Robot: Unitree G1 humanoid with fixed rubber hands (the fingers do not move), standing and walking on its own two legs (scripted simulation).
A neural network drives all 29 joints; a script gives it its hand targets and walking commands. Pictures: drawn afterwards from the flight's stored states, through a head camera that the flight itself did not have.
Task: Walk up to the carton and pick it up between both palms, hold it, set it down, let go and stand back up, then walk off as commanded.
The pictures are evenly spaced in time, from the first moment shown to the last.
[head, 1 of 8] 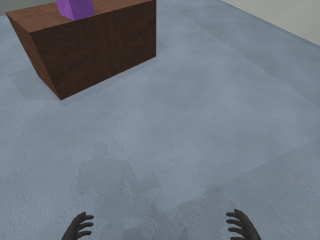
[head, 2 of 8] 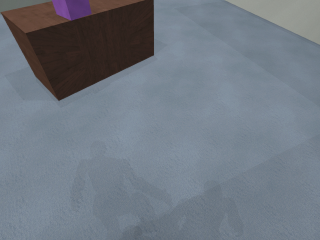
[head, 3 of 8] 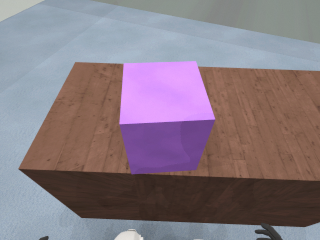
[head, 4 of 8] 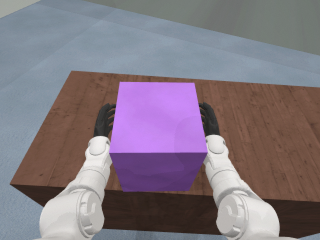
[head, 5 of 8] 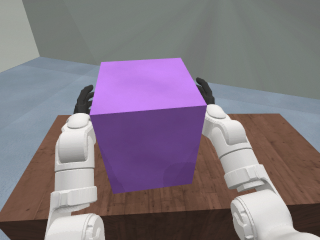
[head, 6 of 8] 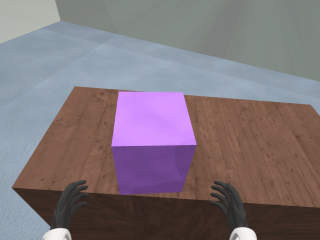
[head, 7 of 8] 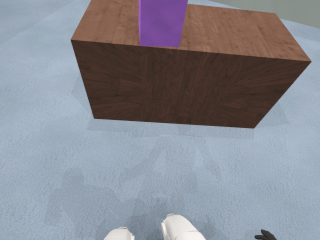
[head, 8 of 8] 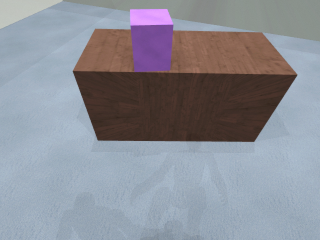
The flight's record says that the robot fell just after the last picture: no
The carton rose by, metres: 0.20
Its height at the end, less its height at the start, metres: +0.00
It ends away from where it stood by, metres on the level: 0.01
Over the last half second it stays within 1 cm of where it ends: yes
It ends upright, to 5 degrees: yes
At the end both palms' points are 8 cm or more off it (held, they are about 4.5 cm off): yes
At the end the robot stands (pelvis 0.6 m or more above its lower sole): yes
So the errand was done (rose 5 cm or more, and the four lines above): yes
